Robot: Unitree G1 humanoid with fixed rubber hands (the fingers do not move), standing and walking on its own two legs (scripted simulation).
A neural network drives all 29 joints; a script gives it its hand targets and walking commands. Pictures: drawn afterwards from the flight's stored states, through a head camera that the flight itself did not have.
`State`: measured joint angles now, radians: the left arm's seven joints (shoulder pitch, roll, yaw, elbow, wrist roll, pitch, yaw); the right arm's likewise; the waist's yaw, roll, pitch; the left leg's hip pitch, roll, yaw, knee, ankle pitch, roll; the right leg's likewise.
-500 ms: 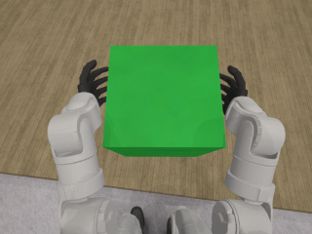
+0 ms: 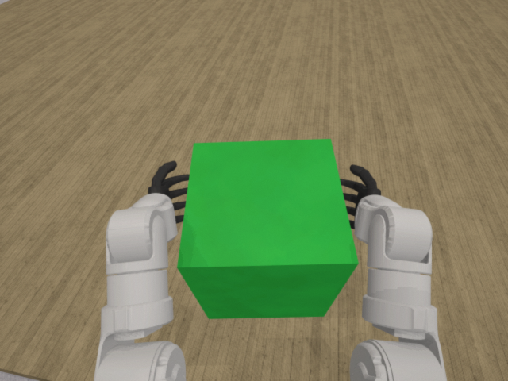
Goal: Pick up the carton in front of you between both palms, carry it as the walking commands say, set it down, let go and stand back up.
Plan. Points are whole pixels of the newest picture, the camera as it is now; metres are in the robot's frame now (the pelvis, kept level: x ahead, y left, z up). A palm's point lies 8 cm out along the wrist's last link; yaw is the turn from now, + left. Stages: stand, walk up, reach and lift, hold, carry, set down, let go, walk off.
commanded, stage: carry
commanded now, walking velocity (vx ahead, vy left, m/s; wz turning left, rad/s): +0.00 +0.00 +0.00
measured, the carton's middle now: (264, 237) +0.34 +0.00 +0.04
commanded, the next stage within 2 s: none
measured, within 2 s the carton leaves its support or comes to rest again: neither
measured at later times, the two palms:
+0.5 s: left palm (160, 227) +0.31 +0.15 +0.11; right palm (366, 230) +0.32 -0.15 +0.11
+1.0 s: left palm (146, 255) +0.26 +0.16 +0.12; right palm (375, 258) +0.26 -0.14 +0.12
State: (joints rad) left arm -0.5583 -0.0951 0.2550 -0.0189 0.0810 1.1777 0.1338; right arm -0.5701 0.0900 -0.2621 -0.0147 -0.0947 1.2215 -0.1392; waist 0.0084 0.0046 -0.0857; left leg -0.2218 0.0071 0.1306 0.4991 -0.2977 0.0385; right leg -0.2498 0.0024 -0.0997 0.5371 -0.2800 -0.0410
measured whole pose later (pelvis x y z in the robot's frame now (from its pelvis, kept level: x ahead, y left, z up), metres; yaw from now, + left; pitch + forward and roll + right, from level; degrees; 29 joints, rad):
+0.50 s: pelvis -0.01 +0.00 -0.01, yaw +0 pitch +4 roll +0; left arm -0.48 -0.10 0.22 -0.06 0.07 1.12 0.13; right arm -0.49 0.09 -0.22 -0.05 -0.07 1.16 -0.14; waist 0.00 0.01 -0.08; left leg -0.24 0.00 0.13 0.52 -0.35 0.04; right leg -0.25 -0.01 -0.10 0.52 -0.35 -0.03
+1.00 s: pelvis -0.06 +0.01 -0.01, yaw +0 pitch +1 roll +0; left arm -0.49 -0.09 0.22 -0.02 0.07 1.15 0.13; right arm -0.50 0.08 -0.22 -0.01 -0.08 1.19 -0.15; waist 0.00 0.00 -0.09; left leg -0.26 0.00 0.14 0.52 -0.29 0.06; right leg -0.27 -0.02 -0.10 0.53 -0.29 -0.03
